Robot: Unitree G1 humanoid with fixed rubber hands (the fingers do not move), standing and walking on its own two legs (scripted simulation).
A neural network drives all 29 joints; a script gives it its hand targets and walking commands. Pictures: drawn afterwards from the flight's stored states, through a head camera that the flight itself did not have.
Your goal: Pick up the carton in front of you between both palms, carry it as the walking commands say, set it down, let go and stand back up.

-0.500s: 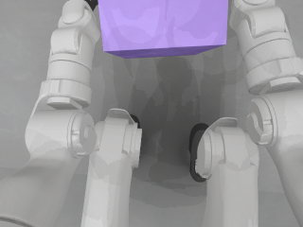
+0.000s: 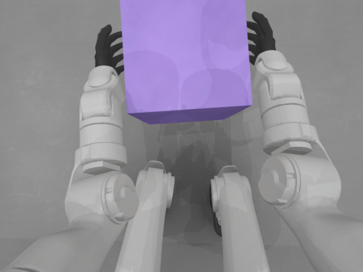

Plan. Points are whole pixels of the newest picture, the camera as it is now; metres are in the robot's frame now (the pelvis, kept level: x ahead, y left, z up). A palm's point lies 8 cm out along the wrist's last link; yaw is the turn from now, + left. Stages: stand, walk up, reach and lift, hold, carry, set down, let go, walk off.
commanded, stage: reach and lift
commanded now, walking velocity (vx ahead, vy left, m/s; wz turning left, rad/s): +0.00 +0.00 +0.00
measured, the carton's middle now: (184, 73) +0.52 +0.03 -0.13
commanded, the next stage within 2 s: none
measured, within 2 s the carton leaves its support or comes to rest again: neither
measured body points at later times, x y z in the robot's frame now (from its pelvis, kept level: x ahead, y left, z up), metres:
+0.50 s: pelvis +0.04 +0.01 +0.12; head +0.22 +0.02 +0.53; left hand +0.48 +0.17 +0.08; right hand +0.50 -0.13 +0.08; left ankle +0.12 +0.14 -0.45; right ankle +0.11 -0.12 -0.45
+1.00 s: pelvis +0.09 +0.01 +0.25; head +0.15 +0.01 +0.70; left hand +0.43 +0.17 +0.23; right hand +0.44 -0.14 +0.23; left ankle +0.12 +0.14 -0.45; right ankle +0.11 -0.12 -0.45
